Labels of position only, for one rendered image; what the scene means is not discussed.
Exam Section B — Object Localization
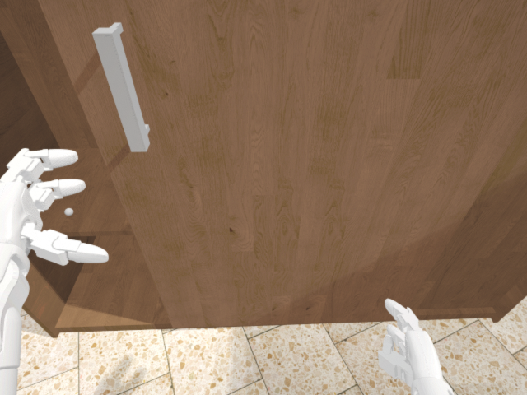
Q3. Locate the robot right hand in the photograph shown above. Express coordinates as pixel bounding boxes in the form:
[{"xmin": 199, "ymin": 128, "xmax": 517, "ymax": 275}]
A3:
[{"xmin": 378, "ymin": 299, "xmax": 444, "ymax": 387}]

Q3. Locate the wardrobe door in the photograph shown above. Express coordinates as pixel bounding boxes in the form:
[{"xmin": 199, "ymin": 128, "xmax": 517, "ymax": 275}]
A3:
[
  {"xmin": 408, "ymin": 119, "xmax": 527, "ymax": 309},
  {"xmin": 38, "ymin": 0, "xmax": 527, "ymax": 328}
]

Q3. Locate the robot left hand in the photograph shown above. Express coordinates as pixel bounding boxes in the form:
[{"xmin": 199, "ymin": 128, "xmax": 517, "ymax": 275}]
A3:
[{"xmin": 0, "ymin": 148, "xmax": 109, "ymax": 266}]

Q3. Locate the handle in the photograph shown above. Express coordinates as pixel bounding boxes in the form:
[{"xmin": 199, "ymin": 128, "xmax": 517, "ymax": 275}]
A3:
[{"xmin": 92, "ymin": 23, "xmax": 150, "ymax": 152}]

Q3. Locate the right robot forearm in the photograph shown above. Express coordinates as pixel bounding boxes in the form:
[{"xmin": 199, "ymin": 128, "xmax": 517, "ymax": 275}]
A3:
[{"xmin": 411, "ymin": 377, "xmax": 454, "ymax": 395}]

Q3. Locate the left robot forearm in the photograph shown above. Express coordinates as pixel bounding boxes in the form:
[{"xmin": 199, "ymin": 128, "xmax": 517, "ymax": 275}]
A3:
[{"xmin": 0, "ymin": 242, "xmax": 30, "ymax": 395}]

